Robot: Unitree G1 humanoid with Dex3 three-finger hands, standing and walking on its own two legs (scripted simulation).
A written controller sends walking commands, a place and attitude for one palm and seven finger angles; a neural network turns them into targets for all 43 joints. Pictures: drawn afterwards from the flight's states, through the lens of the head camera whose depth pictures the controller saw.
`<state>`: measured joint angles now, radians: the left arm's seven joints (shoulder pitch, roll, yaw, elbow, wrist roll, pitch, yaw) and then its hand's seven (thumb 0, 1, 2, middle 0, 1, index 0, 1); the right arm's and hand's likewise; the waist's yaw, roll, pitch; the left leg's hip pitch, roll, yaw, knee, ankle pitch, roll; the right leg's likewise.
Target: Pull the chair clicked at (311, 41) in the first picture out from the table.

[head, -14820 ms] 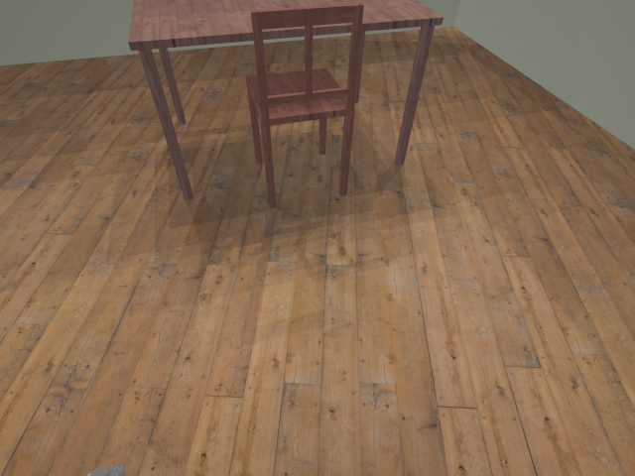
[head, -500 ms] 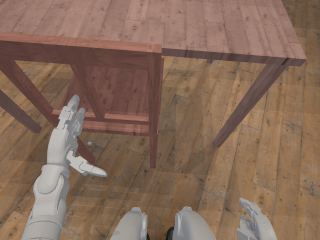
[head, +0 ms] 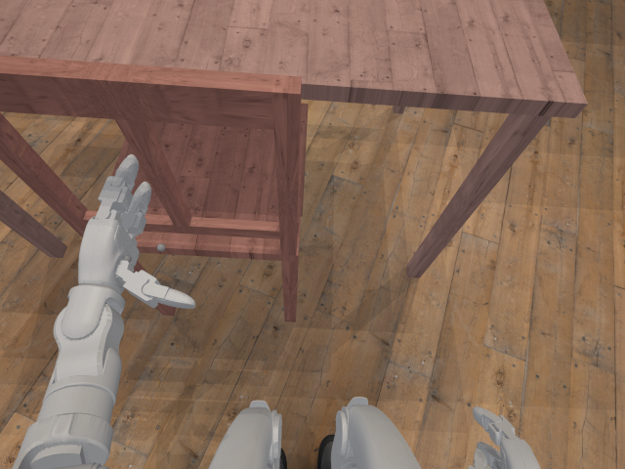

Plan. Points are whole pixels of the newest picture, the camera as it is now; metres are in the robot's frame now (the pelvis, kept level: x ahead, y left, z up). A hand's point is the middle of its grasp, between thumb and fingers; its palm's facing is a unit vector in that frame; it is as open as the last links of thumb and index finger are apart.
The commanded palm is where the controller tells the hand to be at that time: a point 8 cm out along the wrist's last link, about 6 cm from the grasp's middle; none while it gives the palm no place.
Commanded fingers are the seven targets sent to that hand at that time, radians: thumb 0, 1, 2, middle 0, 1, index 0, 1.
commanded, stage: push the fingers through the gap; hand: left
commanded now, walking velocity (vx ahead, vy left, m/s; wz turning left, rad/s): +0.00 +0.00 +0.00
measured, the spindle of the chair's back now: (161, 177) +0.49 +0.22 +0.01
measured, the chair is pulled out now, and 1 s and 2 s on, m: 0.00 0.00 0.00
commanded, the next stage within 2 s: hook a spindle and tug to test in 1.14 s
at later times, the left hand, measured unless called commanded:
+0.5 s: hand (172, 211) +0.43 +0.19 +0.02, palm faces -0.01 -1.00 -0.03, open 16.9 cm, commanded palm +0.41 +0.24 +0.02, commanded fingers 0.00 -0.50 0.30 -0.06 -0.08 -0.06 -0.08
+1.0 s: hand (176, 194) +0.46 +0.19 +0.02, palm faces +0.00 -1.00 -0.03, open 16.9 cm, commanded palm +0.43 +0.23 +0.02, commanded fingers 0.00 -0.50 0.30 -0.06 -0.08 -0.06 -0.08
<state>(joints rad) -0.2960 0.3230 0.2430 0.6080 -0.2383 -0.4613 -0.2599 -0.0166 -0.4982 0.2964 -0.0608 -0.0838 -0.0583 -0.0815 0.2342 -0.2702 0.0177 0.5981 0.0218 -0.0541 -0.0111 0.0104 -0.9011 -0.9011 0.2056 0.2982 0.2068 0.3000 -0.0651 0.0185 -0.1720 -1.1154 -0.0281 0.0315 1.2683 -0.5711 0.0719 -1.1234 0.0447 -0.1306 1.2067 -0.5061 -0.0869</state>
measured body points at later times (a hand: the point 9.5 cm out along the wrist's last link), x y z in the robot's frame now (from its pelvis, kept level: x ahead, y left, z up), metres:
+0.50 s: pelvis +0.00 +0.01 +0.00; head +0.13 +0.02 +0.43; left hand +0.42 +0.25 +0.02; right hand +0.09 -0.26 -0.12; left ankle +0.01 +0.07 -0.62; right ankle +0.03 -0.07 -0.62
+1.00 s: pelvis +0.00 +0.01 +0.00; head +0.15 +0.03 +0.42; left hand +0.45 +0.25 +0.02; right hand +0.06 -0.26 -0.12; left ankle +0.01 +0.07 -0.62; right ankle +0.03 -0.07 -0.62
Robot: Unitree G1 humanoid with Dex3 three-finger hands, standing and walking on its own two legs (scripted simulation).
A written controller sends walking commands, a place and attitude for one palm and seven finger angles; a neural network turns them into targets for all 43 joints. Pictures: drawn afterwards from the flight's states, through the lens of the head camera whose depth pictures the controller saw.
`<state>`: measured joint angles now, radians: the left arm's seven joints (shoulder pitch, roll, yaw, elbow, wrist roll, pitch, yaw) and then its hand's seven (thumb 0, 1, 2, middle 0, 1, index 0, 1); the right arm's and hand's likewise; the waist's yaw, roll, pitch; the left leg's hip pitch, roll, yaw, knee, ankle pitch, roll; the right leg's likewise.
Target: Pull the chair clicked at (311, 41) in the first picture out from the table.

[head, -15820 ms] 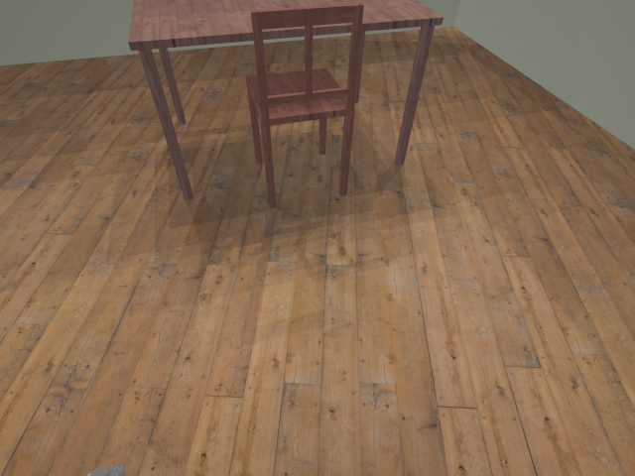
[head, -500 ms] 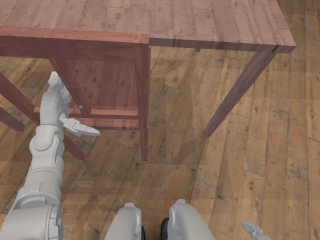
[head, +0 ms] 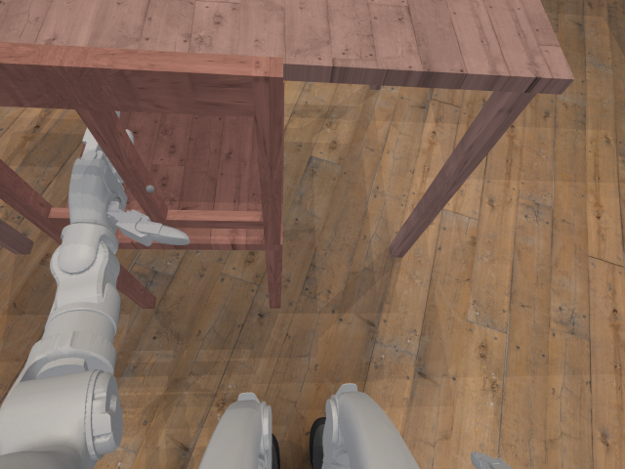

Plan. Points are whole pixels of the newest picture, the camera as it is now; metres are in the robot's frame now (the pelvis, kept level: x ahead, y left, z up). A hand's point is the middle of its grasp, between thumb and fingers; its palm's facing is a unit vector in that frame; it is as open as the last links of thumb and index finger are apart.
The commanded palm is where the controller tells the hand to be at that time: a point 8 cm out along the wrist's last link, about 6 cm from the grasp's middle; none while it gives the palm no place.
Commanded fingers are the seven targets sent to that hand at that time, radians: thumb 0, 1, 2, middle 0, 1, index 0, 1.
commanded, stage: push the fingers through the gap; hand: left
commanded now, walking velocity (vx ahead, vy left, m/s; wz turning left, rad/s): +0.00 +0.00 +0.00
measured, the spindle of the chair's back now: (132, 170) +0.48 +0.22 +0.02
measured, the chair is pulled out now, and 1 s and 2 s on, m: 0.00 0.00 0.04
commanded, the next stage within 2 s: hook a spindle and tug to test in 0.14 s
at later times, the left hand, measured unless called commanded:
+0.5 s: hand (149, 190) +0.45 +0.19 +0.02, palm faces +0.02 -1.00 -0.02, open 16.2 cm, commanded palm +0.43 +0.23 +0.03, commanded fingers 0.00 -0.50 0.30 -0.31 -0.85 -0.31 -0.85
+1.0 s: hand (143, 188) +0.45 +0.20 +0.02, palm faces +0.02 -1.00 +0.00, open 7.7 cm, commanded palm +0.43 +0.23 +0.03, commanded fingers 0.00 0.84 0.88 -0.50 -1.45 -0.50 -1.45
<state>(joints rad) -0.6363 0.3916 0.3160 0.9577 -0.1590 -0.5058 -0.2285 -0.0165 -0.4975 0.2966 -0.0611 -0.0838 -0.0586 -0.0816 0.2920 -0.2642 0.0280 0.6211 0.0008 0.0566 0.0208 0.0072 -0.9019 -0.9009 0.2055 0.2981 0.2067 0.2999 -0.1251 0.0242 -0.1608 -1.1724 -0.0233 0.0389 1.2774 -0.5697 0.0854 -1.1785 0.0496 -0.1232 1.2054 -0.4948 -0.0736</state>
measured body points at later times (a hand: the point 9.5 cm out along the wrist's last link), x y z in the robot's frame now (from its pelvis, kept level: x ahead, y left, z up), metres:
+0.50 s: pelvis +0.00 +0.00 +0.00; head +0.14 +0.02 +0.43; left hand +0.45 +0.25 +0.02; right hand +0.08 -0.27 -0.12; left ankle +0.01 +0.07 -0.62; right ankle +0.03 -0.08 -0.62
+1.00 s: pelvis +0.00 +0.01 +0.00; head +0.14 +0.03 +0.43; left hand +0.45 +0.25 +0.03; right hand +0.07 -0.26 -0.11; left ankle +0.01 +0.07 -0.62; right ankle +0.03 -0.08 -0.62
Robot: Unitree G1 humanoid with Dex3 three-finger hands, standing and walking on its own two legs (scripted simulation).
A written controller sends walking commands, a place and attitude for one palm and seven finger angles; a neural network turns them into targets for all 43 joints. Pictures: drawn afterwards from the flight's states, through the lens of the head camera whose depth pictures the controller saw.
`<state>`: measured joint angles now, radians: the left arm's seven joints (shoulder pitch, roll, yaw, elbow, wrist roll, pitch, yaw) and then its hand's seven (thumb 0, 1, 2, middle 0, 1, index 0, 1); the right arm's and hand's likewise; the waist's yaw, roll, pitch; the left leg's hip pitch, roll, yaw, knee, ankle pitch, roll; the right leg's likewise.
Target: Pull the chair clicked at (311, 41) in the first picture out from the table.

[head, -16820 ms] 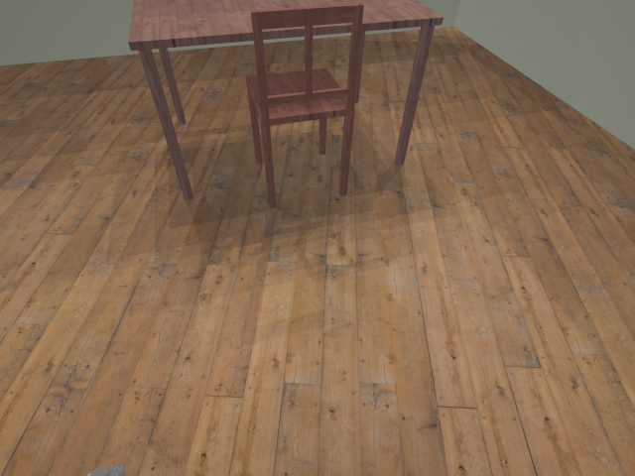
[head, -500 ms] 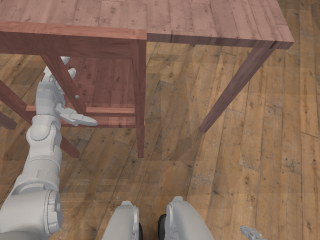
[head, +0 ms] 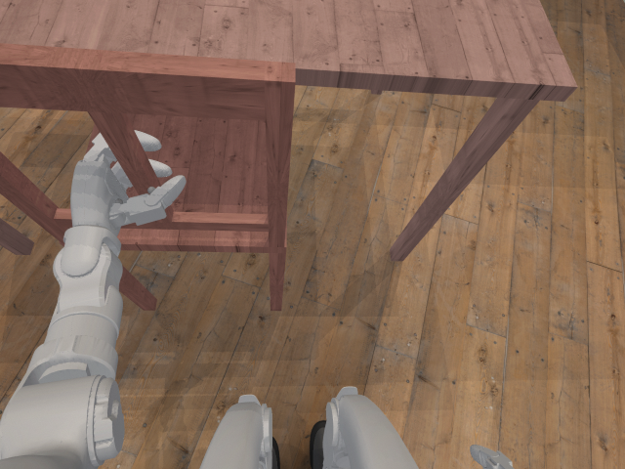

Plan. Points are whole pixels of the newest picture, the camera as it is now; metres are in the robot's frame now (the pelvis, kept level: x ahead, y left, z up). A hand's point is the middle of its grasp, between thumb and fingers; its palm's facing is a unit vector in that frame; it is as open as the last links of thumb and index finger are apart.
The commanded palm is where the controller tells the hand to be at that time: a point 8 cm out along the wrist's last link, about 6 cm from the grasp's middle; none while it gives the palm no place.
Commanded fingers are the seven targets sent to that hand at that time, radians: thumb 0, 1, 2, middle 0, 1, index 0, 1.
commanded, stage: hook a spindle and tug to test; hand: left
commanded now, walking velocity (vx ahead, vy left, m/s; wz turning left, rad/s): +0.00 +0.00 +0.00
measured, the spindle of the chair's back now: (140, 172) +0.48 +0.21 +0.02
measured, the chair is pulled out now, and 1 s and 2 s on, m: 0.00 0.04 0.18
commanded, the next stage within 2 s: step backward, pulling the chair out in 0.74 s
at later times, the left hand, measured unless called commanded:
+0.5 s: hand (154, 196) +0.44 +0.19 +0.02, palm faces +0.04 -1.00 +0.00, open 5.5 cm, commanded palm +0.40 +0.22 +0.03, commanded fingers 0.00 0.90 0.90 -0.50 -1.45 -0.50 -1.45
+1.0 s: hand (157, 208) +0.42 +0.18 +0.03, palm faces +0.11 -0.99 -0.10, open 5.7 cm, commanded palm +0.39 +0.22 +0.03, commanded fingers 0.00 0.90 0.90 -0.50 -1.45 -0.50 -1.45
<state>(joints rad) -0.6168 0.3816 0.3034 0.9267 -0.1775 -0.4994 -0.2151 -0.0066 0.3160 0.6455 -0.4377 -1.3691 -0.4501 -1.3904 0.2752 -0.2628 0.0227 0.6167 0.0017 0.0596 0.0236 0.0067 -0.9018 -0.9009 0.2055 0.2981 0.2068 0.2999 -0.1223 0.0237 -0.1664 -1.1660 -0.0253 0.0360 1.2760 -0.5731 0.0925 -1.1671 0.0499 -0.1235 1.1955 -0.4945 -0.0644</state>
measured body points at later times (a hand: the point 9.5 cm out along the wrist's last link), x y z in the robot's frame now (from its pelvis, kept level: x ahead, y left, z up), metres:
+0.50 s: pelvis +0.02 +0.01 +0.01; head +0.16 +0.03 +0.44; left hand +0.43 +0.24 +0.02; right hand +0.09 -0.26 -0.10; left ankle +0.01 +0.06 -0.62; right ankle +0.03 -0.09 -0.62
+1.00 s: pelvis +0.04 +0.01 +0.06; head +0.15 +0.02 +0.50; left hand +0.41 +0.23 +0.04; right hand +0.14 -0.24 -0.06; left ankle +0.01 +0.06 -0.62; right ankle +0.03 -0.09 -0.62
